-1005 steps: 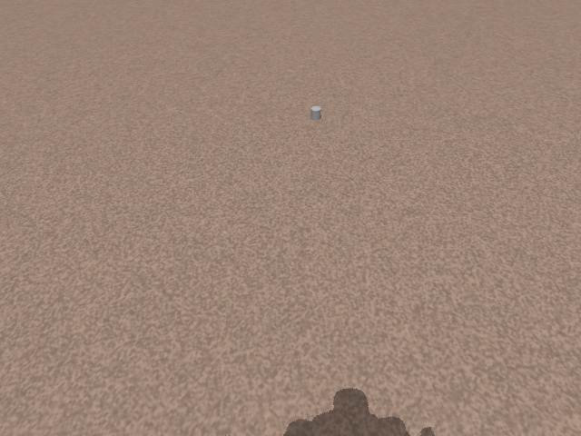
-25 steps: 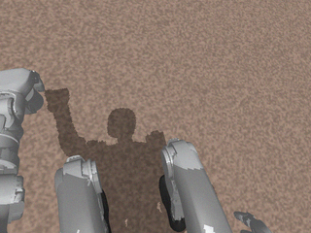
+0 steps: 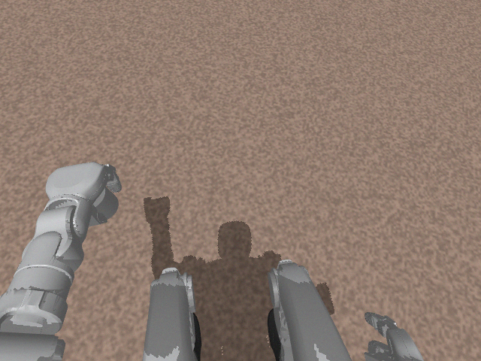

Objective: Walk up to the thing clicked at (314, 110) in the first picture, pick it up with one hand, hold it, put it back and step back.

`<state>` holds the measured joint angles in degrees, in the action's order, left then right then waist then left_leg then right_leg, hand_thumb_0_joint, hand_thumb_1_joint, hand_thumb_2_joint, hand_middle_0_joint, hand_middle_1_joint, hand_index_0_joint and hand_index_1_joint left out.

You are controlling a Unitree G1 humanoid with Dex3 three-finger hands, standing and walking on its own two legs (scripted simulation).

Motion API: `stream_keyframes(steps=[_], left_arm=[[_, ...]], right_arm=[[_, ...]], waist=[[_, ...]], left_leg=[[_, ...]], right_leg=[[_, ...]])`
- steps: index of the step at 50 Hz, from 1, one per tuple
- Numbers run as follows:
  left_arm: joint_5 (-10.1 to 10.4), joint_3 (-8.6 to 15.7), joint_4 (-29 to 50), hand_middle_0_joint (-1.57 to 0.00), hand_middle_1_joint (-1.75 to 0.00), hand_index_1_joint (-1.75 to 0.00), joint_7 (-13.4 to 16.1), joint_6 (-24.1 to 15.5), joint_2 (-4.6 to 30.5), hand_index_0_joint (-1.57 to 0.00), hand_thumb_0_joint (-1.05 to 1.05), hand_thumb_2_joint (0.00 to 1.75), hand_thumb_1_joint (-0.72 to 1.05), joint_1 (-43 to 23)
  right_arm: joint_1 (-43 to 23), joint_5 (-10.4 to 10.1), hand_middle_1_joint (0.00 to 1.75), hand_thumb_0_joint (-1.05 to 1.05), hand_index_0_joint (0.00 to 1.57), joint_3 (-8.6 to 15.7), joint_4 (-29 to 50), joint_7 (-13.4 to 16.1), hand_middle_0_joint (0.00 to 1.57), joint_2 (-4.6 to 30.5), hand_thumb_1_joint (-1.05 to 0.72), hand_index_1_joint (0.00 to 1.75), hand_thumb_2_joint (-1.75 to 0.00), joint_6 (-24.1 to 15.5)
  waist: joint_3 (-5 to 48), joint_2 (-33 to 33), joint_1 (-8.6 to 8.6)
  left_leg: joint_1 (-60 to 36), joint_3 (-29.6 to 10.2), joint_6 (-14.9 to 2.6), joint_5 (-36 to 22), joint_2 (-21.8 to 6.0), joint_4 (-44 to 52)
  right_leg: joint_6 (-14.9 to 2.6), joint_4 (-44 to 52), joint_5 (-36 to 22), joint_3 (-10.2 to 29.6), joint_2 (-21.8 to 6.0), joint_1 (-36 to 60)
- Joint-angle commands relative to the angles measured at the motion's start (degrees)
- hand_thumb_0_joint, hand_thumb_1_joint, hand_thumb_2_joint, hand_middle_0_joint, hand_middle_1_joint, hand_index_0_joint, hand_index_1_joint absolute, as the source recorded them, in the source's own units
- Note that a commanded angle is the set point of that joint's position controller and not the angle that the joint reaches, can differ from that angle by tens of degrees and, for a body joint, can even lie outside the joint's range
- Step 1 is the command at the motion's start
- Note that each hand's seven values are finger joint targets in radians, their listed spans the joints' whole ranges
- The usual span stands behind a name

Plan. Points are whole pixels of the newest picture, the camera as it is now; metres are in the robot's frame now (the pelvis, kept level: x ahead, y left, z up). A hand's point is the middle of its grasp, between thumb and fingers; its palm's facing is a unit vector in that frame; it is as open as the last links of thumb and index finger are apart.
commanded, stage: lift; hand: left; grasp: from above
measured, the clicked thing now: (95, 200) +0.43 +0.26 -0.10
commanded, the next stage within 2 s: hold in 0.80 s
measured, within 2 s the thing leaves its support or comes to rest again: neither
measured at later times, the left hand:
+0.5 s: hand (43, 193) +0.37 +0.24 +0.09, palm faces -0.43 -0.08 -0.90, open 7.8 cm
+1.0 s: hand (15, 146) +0.39 +0.24 +0.15, palm faces -0.42 -0.08 -0.90, open 7.8 cm
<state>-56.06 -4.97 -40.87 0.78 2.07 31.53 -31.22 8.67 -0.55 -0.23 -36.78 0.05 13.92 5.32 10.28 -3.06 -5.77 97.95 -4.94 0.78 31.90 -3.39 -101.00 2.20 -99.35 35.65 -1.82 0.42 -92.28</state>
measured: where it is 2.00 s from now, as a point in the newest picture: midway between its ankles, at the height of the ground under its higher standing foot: outside the picture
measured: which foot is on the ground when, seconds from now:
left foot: down 0.00-1.00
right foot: down 0.00-1.00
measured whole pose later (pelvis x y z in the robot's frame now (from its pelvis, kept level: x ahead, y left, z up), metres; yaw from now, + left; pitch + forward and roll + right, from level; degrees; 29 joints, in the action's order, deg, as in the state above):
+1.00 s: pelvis +0.08 +0.01 +0.22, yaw +2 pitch +9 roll -1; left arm -57.3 -10.7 -46.3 6.4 2.0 22.4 -19.4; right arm 14.6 -2.1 3.0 -42.0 2.8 14.0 1.4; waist 4.8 -2.0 -2.6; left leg 34.7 1.4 0.5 19.8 -2.7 -45.3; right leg 2.1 -44.0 21.7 1.2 -1.2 -31.5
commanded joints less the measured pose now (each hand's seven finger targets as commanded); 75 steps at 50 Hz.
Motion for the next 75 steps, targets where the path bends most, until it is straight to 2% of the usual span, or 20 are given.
stream_keyframes(steps=[1,7,10,12,16,19,23,31,36,42,45,49,51,54,56,57,67,70,71,75], left_arm=[[0.74,5.0,13.06,-0.88,-0.72,-0.66,1.88,0.19,12.92,-0.94,0.0,0.56,0.6,-13.01],[0.75,3.03,12.16,-0.88,-0.74,-0.68,2.4,-0.32,9.42,-0.93,0.0,0.57,0.59,-9.01],[0.38,1.99,9.81,-0.88,-0.74,-0.68,3.09,-1.18,7.74,-0.94,0.0,0.56,0.6,-8.36],[-0.34,2.67,9.25,-0.87,-0.74,-0.67,3.82,-1.62,8.15,-0.93,0.0,0.54,0.59,-6.9],[-0.41,0.66,8.01,-0.88,-0.75,-0.68,5.73,-2.1,5.7,-0.95,0.0,0.55,0.61,-8.77],[-1.07,-0.09,5.62,-0.89,-0.73,-0.67,7.2,-2.15,4.63,-0.96,0.0,0.54,0.62,-9.09],[-1.72,-0.06,3.47,-0.9,-0.76,-0.69,8.89,-1.53,4.94,-0.96,0.0,0.57,0.63,-9.1],[-1.01,-0.84,0.8,-0.93,-0.73,-0.67,9.59,-0.51,3.18,-0.98,0.0,0.57,0.65,-7.14],[-0.7,-0.74,2.4,-0.91,-0.74,-0.67,8.78,0.04,3.06,-0.97,0.0,0.56,0.64,-5.66],[-0.87,0.17,4.16,-0.9,-0.71,-0.65,8.76,-0.44,3.81,-0.96,0.0,0.55,0.61,-6.38],[-1.34,-1.67,4.44,-0.9,-0.72,-0.66,8.25,-0.46,1.8,-0.95,0.0,0.57,0.6,-6.55],[-1.58,-1.25,4.72,-0.85,-0.74,-0.68,7.16,-0.52,3.08,-0.91,0.0,0.55,0.56,-6.28],[-1.34,-2.37,4.5,-0.87,-0.75,-0.69,6.12,-0.6,1.59,-0.93,0.0,0.58,0.58,-5.65],[-1.03,-1.08,5.18,-0.88,-0.75,-0.69,4.84,-1.02,3.34,-0.94,0.0,0.61,0.59,-4.68],[-0.95,-2.37,5.83,-0.89,-0.75,-0.69,4.0,-1.11,1.6,-0.95,0.0,0.6,0.61,-3.94],[-1.14,-1.74,6.15,-0.89,-0.75,-0.69,3.75,-1.13,2.45,-0.95,0.0,0.59,0.61,-3.3],[-1.53,-0.23,11.21,-0.87,-0.77,-0.7,3.14,-1.48,4.26,-0.94,0.0,0.58,0.59,-4.32],[-1.34,-1.78,11.84,-0.86,-0.77,-0.7,2.71,-1.27,2.44,-0.93,0.0,0.59,0.58,-4.0],[-1.33,-1.09,12.02,-0.87,-0.75,-0.69,2.67,-1.22,3.33,-0.93,0.0,0.61,0.57,-3.47],[-0.83,-1.35,11.99,-0.88,-0.77,-0.71,2.19,-0.88,2.91,-0.94,0.0,0.61,0.59,-1.84]], right_arm=[[4.87,-0.68,0.3,0.0,0.2,4.02,4.26,1.75,0.2,9.87,-0.9,0.3,-0.9,-1.86],[4.42,-1.18,0.3,0.0,0.2,3.83,3.48,3.17,0.2,8.69,-0.9,0.3,-0.9,-3.52],[4.43,-1.19,0.3,0.0,0.2,4.05,2.87,3.7,0.2,8.59,-0.91,0.3,-0.9,-4.85],[4.87,-1.29,0.3,0.0,0.2,4.26,2.38,3.92,0.2,8.68,-0.9,0.3,-0.9,-5.46],[4.54,-1.38,0.3,0.0,0.2,4.33,2.0,4.03,0.2,8.2,-0.91,0.3,-0.9,-6.6],[5.31,-1.35,0.3,0.0,0.2,4.51,1.24,4.09,0.2,8.29,-0.9,0.3,-0.9,-7.15],[6.21,-1.46,0.3,0.0,0.2,4.75,0.62,4.05,0.2,8.22,-0.9,0.3,-0.9,-7.35],[5.83,-1.41,0.3,0.0,0.2,5.17,0.85,3.63,0.2,7.92,-0.91,0.3,-0.9,-7.33],[6.55,-1.59,0.3,0.0,0.2,5.73,0.91,3.48,0.2,8.12,-0.9,0.3,-0.9,-6.81],[6.72,-1.52,0.3,0.0,0.2,6.14,0.81,3.53,0.2,8.39,-0.9,0.3,-0.9,-6.58],[6.9,-1.5,0.3,0.0,0.2,6.11,0.51,3.48,0.2,8.33,-0.9,0.3,-0.9,-6.36],[6.63,-1.71,0.3,0.0,0.2,6.27,0.68,3.28,0.2,8.61,-0.9,0.3,-0.9,-5.85],[6.49,-1.81,0.3,0.0,0.2,6.19,1.07,3.23,0.2,8.57,-0.9,0.3,-0.9,-5.64],[5.81,-2.03,0.3,0.0,0.2,6.16,1.93,3.15,0.2,8.69,-0.9,0.3,-0.9,-5.26],[5.26,-2.15,0.3,0.0,0.2,5.88,2.56,3.06,0.2,8.55,-0.9,0.3,-0.9,-5.08],[4.93,-2.15,0.3,0.0,0.2,5.88,2.8,3.07,0.2,8.57,-0.9,0.3,-0.9,-4.96],[3.24,-2.32,0.3,0.0,0.2,5.72,4.32,3.15,0.2,8.55,-0.91,0.3,-0.9,-4.11],[2.98,-2.45,0.3,0.0,0.2,5.62,4.51,3.12,0.2,8.36,-0.91,0.3,-0.9,-4.06],[2.66,-2.54,0.3,0.0,0.2,5.7,4.47,3.16,0.2,8.47,-0.91,0.3,-0.9,-3.99],[2.09,-2.63,0.3,0.0,0.2,5.48,4.83,3.15,0.2,8.48,-0.91,0.3,-0.9,-3.65]], waist=[[29.46,-5.76,0.2],[21.54,-3.28,-0.27],[19.23,-3.05,0.1],[18.99,-2.67,1.02],[16.38,-3.54,0.96],[15.76,-2.65,0.56],[15.3,-1.62,1.49],[12.06,0.68,2.51],[13.58,0.72,3.01],[13.45,0.19,2.95],[12.53,0.31,2.58],[11.92,0.2,3.4],[10.61,1.3,2.76],[9.28,0.74,3.94],[8.58,1.59,3.55],[8.21,0.71,3.94],[8.87,0.27,4.71],[9.16,1.59,4.26],[9.23,1.35,5.11],[8.1,1.92,5.04]], left_leg=[[-33.75,1.74,-2.09,0.88,1.73,22.08],[-40.07,2.37,-1.85,0.17,1.94,29.97],[-44.39,1.45,-1.56,0.01,1.84,34.58],[-46.96,1.55,-1.36,-2.38,1.82,36.55],[-51.99,2.19,-1.14,-1.35,2.14,41.99],[-55.23,3.01,-1.08,-4.85,2.29,44.18],[-59.81,4.16,-1.02,-10.19,2.69,47.4],[-65.38,4.84,-1.06,-14.98,3.14,53.7],[-70.08,5.15,-1.05,-21.8,3.12,56.2],[-75.11,5.48,-0.74,-24.46,3.05,59.61],[-76.67,5.67,-0.79,-26.81,2.99,60.59],[-78.59,6.16,-0.8,-28.72,3.19,62.29],[-78.57,6.19,-0.95,-28.84,3.19,62.93],[-78.82,6.54,-0.93,-27.71,3.33,64.39],[-79.29,6.62,-0.99,-27.44,3.37,65.2],[-79.19,6.43,-0.9,-27.51,3.37,65.44],[-82.46,6.81,-0.99,-29.8,3.36,66.96],[-83.37,7.03,-1.23,-30.86,3.48,67.13],[-83.78,7.14,-1.19,-31.27,3.5,67.47],[-84.12,7.1,-1.25,-30.66,3.37,68.61]], right_leg=[[-3.12,21.01,-5.47,-1.57,2.12,20.32],[-3.04,30.2,-5.45,-0.24,2.04,27.88],[-3.11,33.21,-6.07,-0.08,2.05,30.73],[-3.21,35.33,-7.58,0.28,1.94,33.97],[-3.09,41.3,-6.51,1.02,2.08,37.95],[-2.99,44.39,-9.09,1.27,2.05,41.64],[-2.83,48.24,-13.58,1.45,1.99,47.2],[-2.32,54.88,-18.3,2.01,1.8,55.15],[-2.19,56.65,-25.07,2.22,1.8,59.99],[-2.32,59.37,-26.78,1.88,1.87,63.24],[-2.32,60.4,-28.95,1.83,1.87,63.91],[-2.33,62.2,-30.47,1.73,1.94,66.48],[-2.25,62.86,-30.88,1.8,2.01,66.75],[-2.38,64.19,-29.53,1.81,2.02,68.03],[-2.43,64.65,-29.42,1.93,1.99,68.57],[-2.5,64.81,-29.05,1.86,2.0,68.66],[-2.26,66.43,-30.99,2.06,1.9,71.21],[-2.02,66.66,-32.62,2.28,1.73,71.84],[-2.04,67.03,-32.77,2.1,1.69,72.7],[-2.07,68.01,-31.96,1.89,1.8,73.37]])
